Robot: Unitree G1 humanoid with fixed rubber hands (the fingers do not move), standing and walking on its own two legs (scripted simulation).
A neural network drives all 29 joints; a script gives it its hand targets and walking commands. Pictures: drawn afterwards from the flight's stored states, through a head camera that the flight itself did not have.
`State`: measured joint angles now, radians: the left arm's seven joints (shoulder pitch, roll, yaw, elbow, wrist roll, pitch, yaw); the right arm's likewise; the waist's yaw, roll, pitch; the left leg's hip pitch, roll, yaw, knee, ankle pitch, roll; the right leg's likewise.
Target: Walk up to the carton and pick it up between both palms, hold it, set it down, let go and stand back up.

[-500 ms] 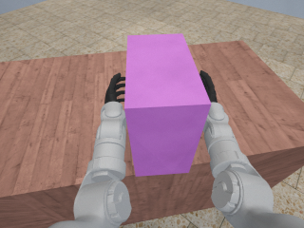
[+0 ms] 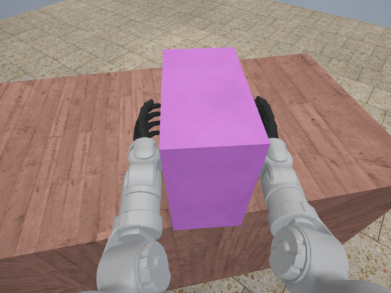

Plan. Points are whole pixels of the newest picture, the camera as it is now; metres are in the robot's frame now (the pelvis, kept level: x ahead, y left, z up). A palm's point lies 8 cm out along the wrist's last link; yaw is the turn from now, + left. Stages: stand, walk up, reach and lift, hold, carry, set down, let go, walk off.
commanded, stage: set down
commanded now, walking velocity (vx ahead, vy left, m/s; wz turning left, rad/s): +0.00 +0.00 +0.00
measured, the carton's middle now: (203, 140) +0.43 -0.03 +0.07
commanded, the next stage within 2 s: none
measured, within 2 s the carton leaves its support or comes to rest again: neither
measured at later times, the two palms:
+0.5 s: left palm (144, 138) +0.40 +0.10 +0.11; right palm (266, 135) +0.39 -0.15 +0.11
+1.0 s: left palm (147, 139) +0.42 +0.10 +0.09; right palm (270, 127) +0.43 -0.18 +0.09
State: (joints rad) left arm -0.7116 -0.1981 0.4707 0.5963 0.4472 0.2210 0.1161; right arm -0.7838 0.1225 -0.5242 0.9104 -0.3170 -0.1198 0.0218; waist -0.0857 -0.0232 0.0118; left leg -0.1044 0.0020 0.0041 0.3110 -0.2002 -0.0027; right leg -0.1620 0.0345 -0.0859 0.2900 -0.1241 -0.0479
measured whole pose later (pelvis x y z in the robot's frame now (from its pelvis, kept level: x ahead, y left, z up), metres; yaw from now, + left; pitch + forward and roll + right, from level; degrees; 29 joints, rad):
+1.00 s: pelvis -0.01 +0.00 -0.01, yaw -3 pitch +8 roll +0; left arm -0.84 -0.04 0.16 0.84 0.08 0.19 0.27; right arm -0.95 -0.17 -0.13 1.13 0.11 -0.02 -0.10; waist 0.02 0.01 -0.05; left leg -0.33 0.03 0.05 0.41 -0.22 0.00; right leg -0.38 0.06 -0.04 0.32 -0.09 -0.06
